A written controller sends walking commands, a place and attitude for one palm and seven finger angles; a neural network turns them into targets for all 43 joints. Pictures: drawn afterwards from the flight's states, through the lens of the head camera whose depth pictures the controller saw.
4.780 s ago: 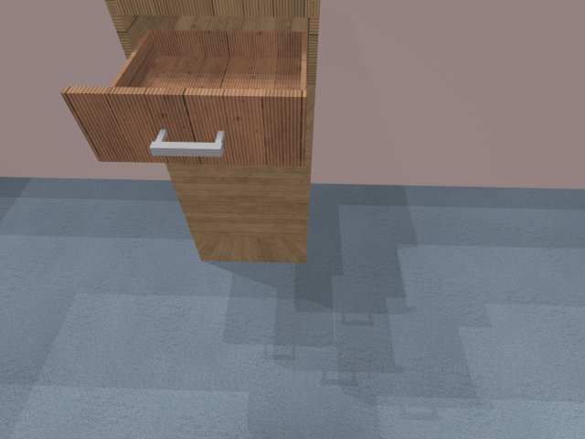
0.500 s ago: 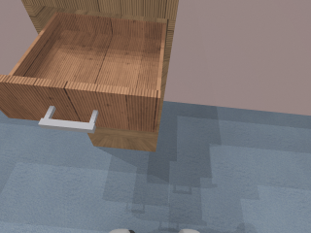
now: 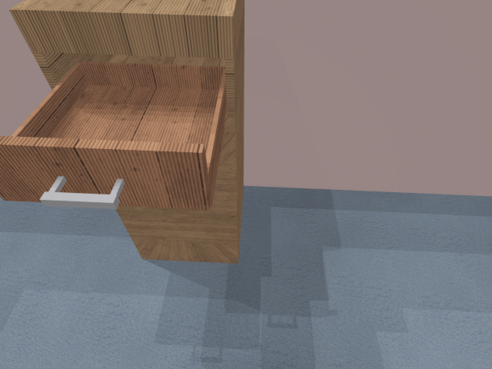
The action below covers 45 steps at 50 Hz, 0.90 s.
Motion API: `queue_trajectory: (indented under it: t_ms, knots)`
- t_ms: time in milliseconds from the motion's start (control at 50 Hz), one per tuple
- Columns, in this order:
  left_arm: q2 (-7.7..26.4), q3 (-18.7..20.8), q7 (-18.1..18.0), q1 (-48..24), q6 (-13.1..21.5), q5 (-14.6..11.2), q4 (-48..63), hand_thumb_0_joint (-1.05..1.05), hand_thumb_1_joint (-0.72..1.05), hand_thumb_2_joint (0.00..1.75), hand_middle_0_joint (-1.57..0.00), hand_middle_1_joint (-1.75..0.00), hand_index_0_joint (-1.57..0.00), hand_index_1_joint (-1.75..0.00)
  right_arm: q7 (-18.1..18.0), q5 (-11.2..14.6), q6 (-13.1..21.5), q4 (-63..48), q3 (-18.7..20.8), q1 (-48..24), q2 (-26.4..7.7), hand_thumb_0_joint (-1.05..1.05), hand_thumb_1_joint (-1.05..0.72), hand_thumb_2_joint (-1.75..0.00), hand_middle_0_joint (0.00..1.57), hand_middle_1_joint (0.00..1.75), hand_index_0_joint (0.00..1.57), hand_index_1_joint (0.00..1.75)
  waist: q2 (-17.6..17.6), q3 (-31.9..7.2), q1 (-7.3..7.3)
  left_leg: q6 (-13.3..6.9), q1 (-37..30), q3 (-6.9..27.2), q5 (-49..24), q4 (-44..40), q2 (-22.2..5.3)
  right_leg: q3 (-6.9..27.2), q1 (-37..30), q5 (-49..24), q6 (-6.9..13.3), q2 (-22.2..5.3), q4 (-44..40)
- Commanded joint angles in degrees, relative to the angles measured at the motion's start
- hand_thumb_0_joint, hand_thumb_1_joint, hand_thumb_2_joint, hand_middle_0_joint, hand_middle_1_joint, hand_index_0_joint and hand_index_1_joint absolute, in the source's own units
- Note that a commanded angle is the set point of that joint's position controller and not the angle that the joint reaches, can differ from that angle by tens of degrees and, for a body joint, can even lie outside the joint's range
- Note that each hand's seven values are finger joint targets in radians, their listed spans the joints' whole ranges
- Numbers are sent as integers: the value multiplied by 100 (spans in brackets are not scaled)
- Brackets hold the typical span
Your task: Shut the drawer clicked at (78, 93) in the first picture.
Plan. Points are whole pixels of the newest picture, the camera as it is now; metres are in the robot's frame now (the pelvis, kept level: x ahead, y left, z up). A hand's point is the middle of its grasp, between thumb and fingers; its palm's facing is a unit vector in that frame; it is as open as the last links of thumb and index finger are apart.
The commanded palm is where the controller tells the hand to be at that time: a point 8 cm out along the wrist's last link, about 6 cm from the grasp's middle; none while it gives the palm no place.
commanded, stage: come to a stop and stand still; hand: left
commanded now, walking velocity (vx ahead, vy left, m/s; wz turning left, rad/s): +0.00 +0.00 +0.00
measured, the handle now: (85, 191) +0.36 +0.28 +0.10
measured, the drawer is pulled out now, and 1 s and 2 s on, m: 0.29 0.29 0.29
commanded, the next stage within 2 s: look again from close up in 0.12 s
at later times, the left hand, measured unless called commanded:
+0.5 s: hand out of the picture +0.06 +0.23 -0.17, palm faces +0.04 -0.96 -0.27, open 7.4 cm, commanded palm none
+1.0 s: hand out of the picture +0.01 +0.27 -0.17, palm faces -0.02 -0.96 -0.28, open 7.4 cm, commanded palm none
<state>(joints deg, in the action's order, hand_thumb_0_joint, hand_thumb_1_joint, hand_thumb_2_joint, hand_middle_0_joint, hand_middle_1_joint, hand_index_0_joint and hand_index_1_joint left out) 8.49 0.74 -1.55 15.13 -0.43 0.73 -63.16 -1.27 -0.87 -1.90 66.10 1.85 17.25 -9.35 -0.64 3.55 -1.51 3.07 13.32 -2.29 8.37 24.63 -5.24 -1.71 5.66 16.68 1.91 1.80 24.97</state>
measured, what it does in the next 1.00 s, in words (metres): shifts its weight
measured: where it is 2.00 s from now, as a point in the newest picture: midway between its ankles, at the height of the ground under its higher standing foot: outside the picture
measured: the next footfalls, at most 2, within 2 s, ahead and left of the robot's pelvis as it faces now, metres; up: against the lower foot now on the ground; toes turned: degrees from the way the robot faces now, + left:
right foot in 1.40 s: +0.07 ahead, -0.04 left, +0.00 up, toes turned -4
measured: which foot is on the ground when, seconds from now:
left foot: down 0.00-1.00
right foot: down 0.00-1.00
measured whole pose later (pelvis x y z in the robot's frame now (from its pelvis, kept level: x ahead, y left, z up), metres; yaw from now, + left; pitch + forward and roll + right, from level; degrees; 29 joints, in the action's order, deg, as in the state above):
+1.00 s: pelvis -0.01 +0.05 +0.00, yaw +0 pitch -2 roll +0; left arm 15.0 0.1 -0.9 15.2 -0.8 1.6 -60.1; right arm 0.3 -1.2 -1.2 60.7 0.9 11.7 -15.3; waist -0.3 2.2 0.0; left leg -1.1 15.7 -4.4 9.7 26.8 -1.1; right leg 0.0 8.2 17.0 -1.9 -2.7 26.9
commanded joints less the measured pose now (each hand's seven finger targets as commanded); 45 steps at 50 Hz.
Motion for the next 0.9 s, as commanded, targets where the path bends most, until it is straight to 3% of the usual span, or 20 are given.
queue_trajectory:
  t_ms: [0, 180, 200, 220, 240, 260, 280, 300, 320, 340, 400, 460, 500, 580, 680, 840, 880]
  knots:
    - [719, 163, -59, 298, 81, -33, 153, 0, 90, 90, -20, -30, -20, -30, -35, -4, 96, -178, 57, 243, -381, 0, -90, -90, 20, 30, 20, 30, 164, 259, 45, -222, -482, 182, 79, -193, -124, 686, 1082, 324, 79, -774, -1106]
    - [565, 156, -66, 479, 100, -39, 37, 0, 90, 90, -20, -30, -20, -30, -101, 3, 148, -161, 37, 312, -348, 0, -90, -90, 20, 30, 20, 30, 85, 214, 70, -250, -454, 210, -314, -230, -193, 506, 800, -666, 62, -728, -848]
    - [1647, 103, -73, 216, 202, 33, 556, 0, 90, 90, -20, -30, -20, -30, -3, -49, 115, -974, 159, -174, -1092, 0, -90, -90, 20, 30, 20, 30, -306, 712, -22, -302, -270, 363, 202, 190, 51, 702, 1340, -101, 92, -741, -788]
    - [1269, 247, -94, 21, 234, 27, 637, 0, 90, 90, -20, -30, -20, -30, -58, -104, 276, -1048, 231, -98, -1011, 0, -90, -90, 20, 30, 20, 30, -1029, -192, -25, -330, -224, 324, 62, 307, -106, 716, 1184, -40, 141, -858, -287]
    - [1135, 254, -95, 179, 276, 45, 595, 0, 90, 90, -20, -30, -20, -30, -105, -94, 332, -968, 220, -89, -812, 0, -90, -90, 20, 30, 20, 30, -805, -629, 46, -353, -243, 358, -406, 474, -106, 731, 902, -770, 183, -813, -251]
    - [1122, 218, -91, 278, 271, 26, 605, 0, 90, 90, -20, -30, -20, -30, -108, -60, 324, -1012, 179, 33, -746, 0, -90, -90, 20, 30, 20, 30, -298, -758, 64, -365, -133, 292, -353, 589, -36, 756, 626, -1118, 188, -873, -303]
    - [1070, 232, -97, 339, 252, 33, 598, 0, 90, 90, -20, -30, -20, -30, -97, -45, 300, -1035, 173, 60, -630, 0, -90, -90, 20, 30, 20, 30, 158, -703, 86, -350, 59, 188, -60, 634, 59, 858, 568, -1189, 197, -964, -351]
    - [943, 169, -104, 369, 229, 43, 585, 0, 90, 90, -20, -30, -20, -30, -65, -62, 295, -1037, 111, 138, -525, 0, -90, -90, 20, 30, 20, 30, 677, -686, 54, -345, 149, 110, -95, 616, 122, 797, 408, -1783, 192, -954, -253]
    - [980, 187, -114, 312, 219, 31, 598, 0, 90, 90, -20, -30, -20, -30, -58, -53, 283, -1037, 126, 90, -586, 0, -90, -90, 20, 30, 20, 30, 966, -450, 69, -365, 209, 100, 1, 608, 158, 726, 477, -1842, 177, -950, -239]
    - [1034, 208, -116, 272, 223, 34, 642, 0, 90, 90, -20, -30, -20, -30, -58, -44, 293, -1085, 157, 54, -693, 0, -90, -90, 20, 30, 20, 30, 934, -352, 64, -389, 177, 113, -120, 540, 144, 698, 526, -1997, 171, -915, -171]
    - [1062, 166, -122, 329, 212, 38, 743, 0, 90, 90, -20, -30, -20, -30, -48, -26, 336, -1069, 166, -55, -915, 0, -90, -90, 20, 30, 20, 30, 280, -361, 134, -468, -282, 197, -1369, 462, -83, 466, 603, -2294, 79, -713, 157]
    - [1283, 214, -114, 227, 186, 27, 819, 0, 90, 90, -20, -30, -20, -30, -47, -17, 320, -1140, 209, -302, -1159, 0, -90, -90, 20, 30, 20, 30, -133, -170, 137, -507, -327, 291, -1400, 379, -170, 432, 807, -1581, 26, -669, 96]
    - [1266, 172, -98, 196, 160, 40, 873, 0, 90, 90, -20, -30, -20, -30, -19, -24, 310, -1152, 183, -422, -1191, 0, -90, -90, 20, 30, 20, 30, -82, -129, 162, -521, -299, 311, -1236, 288, -186, 435, 794, -1293, 8, -639, 27]
    - [1503, 187, -43, -85, 138, 39, 931, 0, 90, 90, -20, -30, -20, -30, 24, -34, 286, -1252, 187, -769, -1418, 0, -90, -90, 20, 30, 20, 30, -78, 28, 126, -507, -141, 422, -95, -69, -163, 483, 930, -486, -18, -645, -179]
    - [1609, 179, 11, -220, 122, 53, 945, 0, 90, 90, -20, -30, -20, -30, 70, -44, 296, -1263, 183, -925, -1613, 0, -90, -90, 20, 30, 20, 30, -184, -91, 116, -505, -83, 601, 750, -475, -216, 441, 873, -141, -43, -640, -253]
    - [1642, 145, 38, -162, 131, 45, 781, 0, 90, 90, -20, -30, -20, -30, 99, -21, 311, -1101, 143, -934, -1682, 0, -90, -90, 20, 30, 20, 30, -73, -401, 131, -494, -247, 637, 724, -600, -238, 405, 689, -252, -69, -727, -358]
    - [1343, 65, 25, 36, 93, 37, 624, 0, 90, 90, -20, -30, -20, -30, 120, -29, 250, -953, 52, -749, -1349, 0, -90, -90, 20, 30, 20, 30, -39, -417, 125, -428, -264, 546, 1130, -573, -166, 387, 700, 153, -105, -736, -411]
